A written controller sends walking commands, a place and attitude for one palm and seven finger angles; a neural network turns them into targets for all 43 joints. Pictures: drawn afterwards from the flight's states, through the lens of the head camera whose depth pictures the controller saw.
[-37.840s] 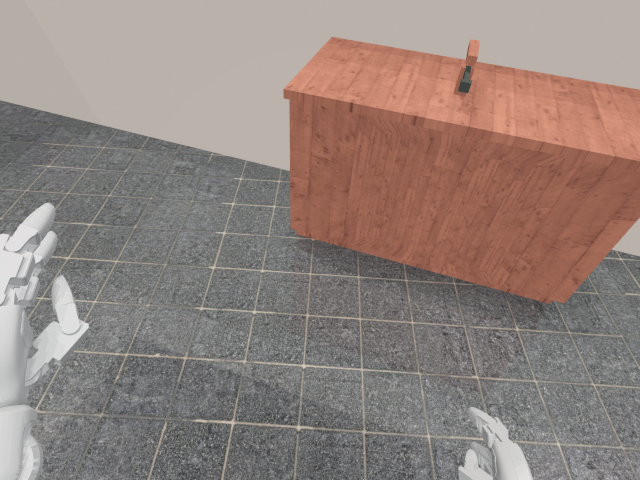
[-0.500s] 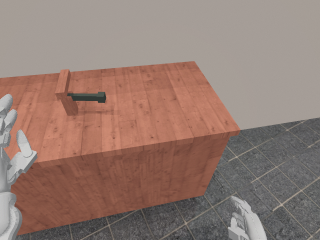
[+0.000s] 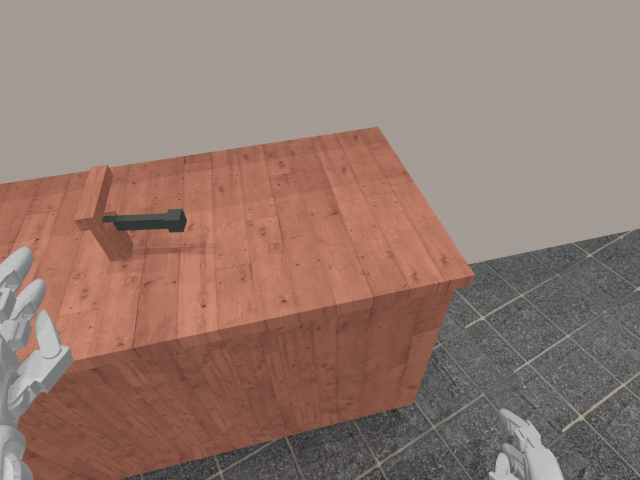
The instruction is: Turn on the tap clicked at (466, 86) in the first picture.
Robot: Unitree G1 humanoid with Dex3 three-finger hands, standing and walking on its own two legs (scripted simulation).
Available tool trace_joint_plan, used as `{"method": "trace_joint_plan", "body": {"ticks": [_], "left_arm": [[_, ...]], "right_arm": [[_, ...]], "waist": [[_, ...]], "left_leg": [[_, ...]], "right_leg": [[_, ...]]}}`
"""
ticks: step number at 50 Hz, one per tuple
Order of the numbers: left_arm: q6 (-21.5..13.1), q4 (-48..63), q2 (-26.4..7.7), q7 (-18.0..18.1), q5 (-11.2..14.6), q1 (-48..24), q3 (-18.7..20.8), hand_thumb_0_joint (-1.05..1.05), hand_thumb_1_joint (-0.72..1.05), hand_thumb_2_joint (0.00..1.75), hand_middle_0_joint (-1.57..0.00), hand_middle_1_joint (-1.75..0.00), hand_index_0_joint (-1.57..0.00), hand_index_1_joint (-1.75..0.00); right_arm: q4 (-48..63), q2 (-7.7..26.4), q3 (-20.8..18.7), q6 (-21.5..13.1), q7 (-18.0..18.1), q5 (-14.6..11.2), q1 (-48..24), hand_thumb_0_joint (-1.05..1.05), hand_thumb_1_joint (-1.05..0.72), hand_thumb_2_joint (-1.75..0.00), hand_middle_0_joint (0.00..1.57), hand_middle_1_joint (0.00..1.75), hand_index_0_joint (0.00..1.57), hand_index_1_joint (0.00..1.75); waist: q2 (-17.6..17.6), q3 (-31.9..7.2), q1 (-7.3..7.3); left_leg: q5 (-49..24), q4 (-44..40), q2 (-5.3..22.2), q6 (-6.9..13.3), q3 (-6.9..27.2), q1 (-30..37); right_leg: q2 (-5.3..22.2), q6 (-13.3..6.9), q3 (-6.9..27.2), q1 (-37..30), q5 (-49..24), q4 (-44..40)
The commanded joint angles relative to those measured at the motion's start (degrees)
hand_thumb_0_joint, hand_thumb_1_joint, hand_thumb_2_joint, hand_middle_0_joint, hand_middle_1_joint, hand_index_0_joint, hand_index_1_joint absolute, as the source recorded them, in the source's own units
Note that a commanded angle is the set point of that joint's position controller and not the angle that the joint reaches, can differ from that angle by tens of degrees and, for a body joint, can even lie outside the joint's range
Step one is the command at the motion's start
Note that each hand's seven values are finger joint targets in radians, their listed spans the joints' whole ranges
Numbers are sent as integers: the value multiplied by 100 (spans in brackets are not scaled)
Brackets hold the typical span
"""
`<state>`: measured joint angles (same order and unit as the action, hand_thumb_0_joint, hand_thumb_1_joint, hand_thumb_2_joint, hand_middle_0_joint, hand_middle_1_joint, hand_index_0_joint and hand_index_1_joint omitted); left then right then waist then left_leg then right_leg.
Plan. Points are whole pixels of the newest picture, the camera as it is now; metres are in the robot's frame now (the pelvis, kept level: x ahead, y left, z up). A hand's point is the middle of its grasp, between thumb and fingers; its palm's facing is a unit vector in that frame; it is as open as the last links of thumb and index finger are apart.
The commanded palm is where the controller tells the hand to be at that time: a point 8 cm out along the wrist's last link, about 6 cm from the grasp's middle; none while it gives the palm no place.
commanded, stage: turn the palm inward beside the body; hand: left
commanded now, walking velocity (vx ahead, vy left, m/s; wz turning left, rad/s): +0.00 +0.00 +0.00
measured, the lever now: (175, 220) +0.49 +0.31 +0.03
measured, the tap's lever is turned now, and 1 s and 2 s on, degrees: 79 79 79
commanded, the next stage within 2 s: reach beside the lever's end, fingers flat in 1.26 s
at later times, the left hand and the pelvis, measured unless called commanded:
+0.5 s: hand (52, 382) +0.16 +0.27 +0.14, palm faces +0.48 -0.87 -0.15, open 7.4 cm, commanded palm +0.11 +0.31 +0.15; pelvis -0.02 +0.04 +0.00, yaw +0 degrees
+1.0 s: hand (54, 391) +0.16 +0.27 +0.13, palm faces +0.51 -0.85 -0.11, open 7.4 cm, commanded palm +0.10 +0.30 +0.15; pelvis -0.03 +0.03 +0.00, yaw +1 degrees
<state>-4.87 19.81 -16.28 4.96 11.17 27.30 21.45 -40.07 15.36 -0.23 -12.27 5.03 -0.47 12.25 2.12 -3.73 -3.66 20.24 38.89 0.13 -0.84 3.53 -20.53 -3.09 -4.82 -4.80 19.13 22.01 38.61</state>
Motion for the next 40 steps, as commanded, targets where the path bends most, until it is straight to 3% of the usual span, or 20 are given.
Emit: {"method": "trace_joint_plan", "body": {"ticks": [1, 3, 5, 8, 9, 12, 13, 14, 17, 18, 19, 22, 25, 27, 31, 37, 38, 40], "left_arm": [[-626, 1673, -929, -89, 44, -362, 352, 0, 90, 90, -20, -30, -20, -30], [-794, 1861, -962, 28, -60, -258, 343, 0, 90, 90, -20, -30, -20, -30], [-885, 1769, -750, 154, -112, 37, 198, 0, 90, 90, -20, -30, -20, -30], [-749, 1599, -721, 294, -112, 289, 280, 0, 90, 90, -20, -30, -20, -30], [-675, 1571, -530, 314, -86, 224, 114, 0, 90, 90, -20, -30, -20, -30], [-369, 1502, -430, 355, -26, 22, -29, 0, 90, 90, -20, -30, -20, -30], [-288, 1599, -463, 369, -61, -113, -40, 0, 90, 90, -20, -30, -20, -30], [-229, 1623, -371, 387, -89, -185, -176, 0, 90, 90, -20, -30, -20, -30], [-188, 1841, -369, 458, -183, -292, -341, 0, 90, 90, -20, -30, -20, -30], [-204, 2018, -423, 477, -238, -378, -356, 0, 90, 90, -20, -30, -20, -30], [-219, 2029, -348, 499, -262, -378, -464, 0, 90, 90, -20, -30, -20, -30], [-231, 1943, -322, 563, -264, -290, -484, 0, 90, 90, -20, -30, -20, -30], [-105, 1861, -288, 635, -257, -248, -471, 0, 90, 90, -20, -30, -20, -30], [27, 1776, -223, 667, -195, -171, -488, 0, 90, 90, -20, -30, -20, -30], [159, 1924, -135, 706, -139, -164, -540, 0, 90, 90, -20, -30, -20, -30], [79, 2167, -182, 794, -148, -268, -590, 0, 90, 90, -20, -30, -20, -30], [74, 2234, -304, 818, -184, -270, -496, 0, 90, 90, -20, -30, -20, -30], [88, 2156, -178, 819, -145, -198, -572, 0, 90, 90, -20, -30, -20, -30]], "right_arm": [[950, 461, -182, -545, 24, 33, -494, 0, -90, -90, 20, 30, 20, 30], [980, 440, -178, -643, -5, 44, -498, 0, -90, -90, 20, 30, 20, 30], [996, 425, -201, -676, -47, 75, -398, 0, -90, -90, 20, 30, 20, 30], [1061, 436, -186, -642, -76, 52, -506, 0, -90, -90, 20, 30, 20, 30], [1088, 411, -159, -612, -77, 39, -525, 0, -90, -90, 20, 30, 20, 30], [1133, 428, -117, -533, -20, 11, -633, 0, -90, -90, 20, 30, 20, 30], [1179, 414, -75, -532, -5, -9, -730, 0, -90, -90, 20, 30, 20, 30], [1176, 394, -55, -525, 7, -6, -715, 0, -90, -90, 20, 30, 20, 30], [1222, 404, -19, -547, 20, 40, -712, 0, -90, -90, 20, 30, 20, 30], [1254, 391, 11, -561, 18, 22, -780, 0, -90, -90, 20, 30, 20, 30], [1249, 359, 34, -569, 14, 40, -778, 0, -90, -90, 20, 30, 20, 30], [1228, 375, 63, -572, 1, 52, -817, 0, -90, -90, 20, 30, 20, 30], [1243, 347, 106, -553, 4, 37, -924, 0, -90, -90, 20, 30, 20, 30], [1251, 347, 118, -526, 18, 34, -1006, 0, -90, -90, 20, 30, 20, 30], [1264, 346, 125, -524, 20, 29, -1014, 0, -90, -90, 20, 30, 20, 30], [1244, 359, 125, -610, 1, 50, -990, 0, -90, -90, 20, 30, 20, 30], [1243, 370, 122, -632, 2, 39, -978, 0, -90, -90, 20, 30, 20, 30], [1224, 357, 130, -640, -9, 47, -943, 0, -90, -90, 20, 30, 20, 30]], "waist": [[-162, -933, 32], [91, -935, -27], [-103, -933, -35], [-169, -857, -117], [-291, -774, -75], [-226, -447, -60], [5, -363, -77], [1, -392, -48], [-92, -465, -51], [135, -432, -46], [84, -471, -29], [42, -267, -37], [246, -99, -77], [86, 0, -69], [5, -91, -61], [148, -91, -7], [302, -113, -32], [279, -149, -22]], "left_leg": [[-2057, -144, -154, 337, -206, 353], [-2313, -133, -155, 335, -220, 454], [-2447, -122, -146, 309, -207, 426], [-2392, -152, -138, 295, -221, 304], [-2284, -208, -130, 275, -198, 255], [-1733, -357, -114, 261, -152, 159], [-1625, -406, -110, 262, -139, 186], [-1523, -451, -101, 248, -107, 231], [-1350, -533, -84, 237, 7, 288], [-1326, -543, -74, 231, 8, 312], [-1191, -576, -64, 213, 49, 335], [-757, -657, -58, 193, 123, 195], [-212, -800, -62, 166, 181, 71], [115, -834, -74, 196, 184, -30], [92, -827, -79, 194, 182, 7], [112, -762, -94, 207, 202, 6], [62, -760, -100, 204, 191, -4], [-21, -748, -98, 182, 208, 9]], "right_leg": [[588, 669, 492, -628, -3701, -501], [522, 569, 374, -509, -3501, -431], [491, 526, 265, -473, -3374, -347], [448, 459, 203, -424, -3077, -365], [438, 448, 160, -394, -2865, -367], [392, 424, 152, -195, -2052, -544], [395, 403, 152, -134, -1871, -582], [379, 388, 135, -104, -1665, -585], [341, 360, 108, -56, -1311, -588], [342, 345, 121, -6, -1227, -596], [330, 342, 95, 35, -1044, -582], [304, 322, 94, 131, -663, -625], [313, 311, 109, 172, -318, -656], [311, 326, 130, 171, -108, -747], [311, 334, 118, 109, -128, -770], [317, 327, 154, 156, -85, -777], [326, 317, 164, 132, -112, -769], [328, 311, 147, 108, -193, -740]]}}
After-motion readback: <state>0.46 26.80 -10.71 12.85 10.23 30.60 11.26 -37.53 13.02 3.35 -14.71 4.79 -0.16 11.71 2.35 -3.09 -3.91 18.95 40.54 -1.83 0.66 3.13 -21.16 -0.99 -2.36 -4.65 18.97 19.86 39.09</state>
